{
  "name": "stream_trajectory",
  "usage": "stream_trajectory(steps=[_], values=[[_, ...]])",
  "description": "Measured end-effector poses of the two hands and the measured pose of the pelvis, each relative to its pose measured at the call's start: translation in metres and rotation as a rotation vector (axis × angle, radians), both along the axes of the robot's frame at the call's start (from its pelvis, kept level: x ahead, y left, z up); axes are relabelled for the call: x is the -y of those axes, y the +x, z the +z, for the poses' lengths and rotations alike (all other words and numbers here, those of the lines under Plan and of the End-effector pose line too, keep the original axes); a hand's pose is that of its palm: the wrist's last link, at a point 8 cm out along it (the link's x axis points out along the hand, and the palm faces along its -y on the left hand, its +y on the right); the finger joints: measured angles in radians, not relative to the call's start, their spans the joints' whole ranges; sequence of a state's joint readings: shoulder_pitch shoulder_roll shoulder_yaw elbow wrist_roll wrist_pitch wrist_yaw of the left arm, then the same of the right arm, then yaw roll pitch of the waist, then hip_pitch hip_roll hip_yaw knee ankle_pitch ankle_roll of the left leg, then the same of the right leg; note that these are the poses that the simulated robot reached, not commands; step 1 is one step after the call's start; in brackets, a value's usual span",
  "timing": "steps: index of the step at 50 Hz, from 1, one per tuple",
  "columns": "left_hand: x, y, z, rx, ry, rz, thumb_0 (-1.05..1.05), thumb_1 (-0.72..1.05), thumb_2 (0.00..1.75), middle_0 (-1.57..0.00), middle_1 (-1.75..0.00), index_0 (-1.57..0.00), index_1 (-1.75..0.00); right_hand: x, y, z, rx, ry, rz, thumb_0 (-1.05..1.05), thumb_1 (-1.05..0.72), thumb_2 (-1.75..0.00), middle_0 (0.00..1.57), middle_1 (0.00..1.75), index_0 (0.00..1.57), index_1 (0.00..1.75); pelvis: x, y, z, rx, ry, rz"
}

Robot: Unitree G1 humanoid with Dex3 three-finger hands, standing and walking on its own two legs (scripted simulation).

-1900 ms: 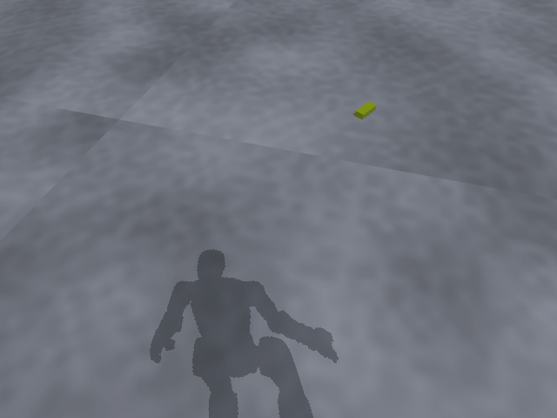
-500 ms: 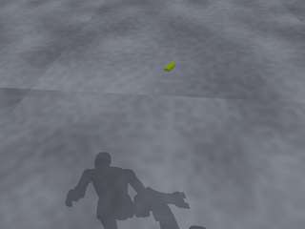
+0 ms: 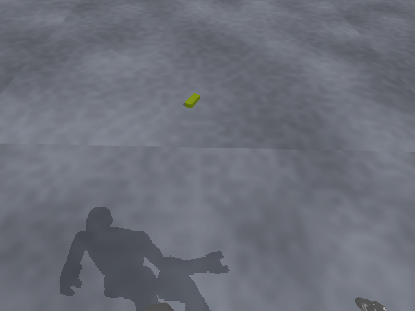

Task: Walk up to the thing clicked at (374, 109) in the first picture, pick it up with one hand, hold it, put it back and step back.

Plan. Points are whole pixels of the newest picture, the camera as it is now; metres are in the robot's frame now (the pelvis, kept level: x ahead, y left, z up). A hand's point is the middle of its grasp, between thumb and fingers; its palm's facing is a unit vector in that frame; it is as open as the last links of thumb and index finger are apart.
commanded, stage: walk up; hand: left
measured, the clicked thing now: (192, 100) +1.66 +0.12 -0.73
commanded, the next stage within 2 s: none
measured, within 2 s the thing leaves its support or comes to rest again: neither
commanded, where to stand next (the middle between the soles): +1.24 -0.11 m, yaw -6 degrees
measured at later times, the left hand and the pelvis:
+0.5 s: hand (140, 187) +0.42 +0.19 -0.09, palm faces -0.13 -0.91 -0.38, open 7.4 cm; pelvis +0.26 -0.05 +0.01, yaw -7 degrees
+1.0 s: hand (137, 152) +0.58 +0.24 -0.13, palm faces -0.17 -0.92 -0.34, open 7.4 cm; pelvis +0.51 -0.03 +0.02, yaw -8 degrees
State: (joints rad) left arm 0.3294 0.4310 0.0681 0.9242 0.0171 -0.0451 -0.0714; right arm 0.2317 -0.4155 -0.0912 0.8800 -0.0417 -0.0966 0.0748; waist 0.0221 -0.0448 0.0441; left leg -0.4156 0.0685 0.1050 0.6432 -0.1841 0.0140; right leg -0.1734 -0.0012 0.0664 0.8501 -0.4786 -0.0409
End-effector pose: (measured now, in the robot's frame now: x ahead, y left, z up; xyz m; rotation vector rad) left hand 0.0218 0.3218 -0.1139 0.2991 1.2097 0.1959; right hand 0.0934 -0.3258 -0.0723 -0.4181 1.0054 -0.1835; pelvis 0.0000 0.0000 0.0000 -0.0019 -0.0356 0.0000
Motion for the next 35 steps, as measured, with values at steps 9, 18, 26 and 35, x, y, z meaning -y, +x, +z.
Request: stream_trajectory(steps=[9, 18, 26, 35], values=[[0.006, 0.176, 0.033, 0.104, -0.005, -0.178, 0.0, 0.91, 0.9, -0.2, -0.3, -0.2, -0.3, -0.002, 0.009, 0.012, -0.088, 0.022, -0.145, 0.01, -0.9, -0.9, 0.2, 0.3, 0.21, 0.3, -0.002, 0.085, 0.023, -0.01, 0.024, -0.061], [0.047, 0.337, 0.052, 0.188, 0.041, -0.268, 0.0, 0.91, 0.9, -0.2, -0.3, -0.2, -0.3, 0.032, 0.05, -0.023, -0.218, 0.066, -0.244, 0.01, -0.9, -0.9, 0.21, 0.3, 0.21, 0.3, 0.03, 0.191, 0.01, -0.016, 0.04, -0.091], [0.085, 0.399, 0.058, 0.227, 0.04, -0.217, 0.0, 0.9, 0.9, -0.2, -0.3, -0.2, -0.3, 0.051, 0.171, -0.034, -0.179, 0.108, -0.205, 0.01, -0.9, -0.9, 0.2, 0.3, 0.2, 0.3, 0.056, 0.27, 0.015, 0.003, 0.015, -0.117], [0.065, 0.413, 0.046, 0.075, 0.042, -0.141, 0.0, 0.9, 0.9, -0.2, -0.3, -0.21, -0.3, 0.052, 0.314, -0.011, -0.085, 0.096, -0.108, 0.01, -0.9, -0.9, 0.2, 0.3, 0.2, 0.3, 0.055, 0.359, 0.022, -0.016, -0.018, -0.119]])
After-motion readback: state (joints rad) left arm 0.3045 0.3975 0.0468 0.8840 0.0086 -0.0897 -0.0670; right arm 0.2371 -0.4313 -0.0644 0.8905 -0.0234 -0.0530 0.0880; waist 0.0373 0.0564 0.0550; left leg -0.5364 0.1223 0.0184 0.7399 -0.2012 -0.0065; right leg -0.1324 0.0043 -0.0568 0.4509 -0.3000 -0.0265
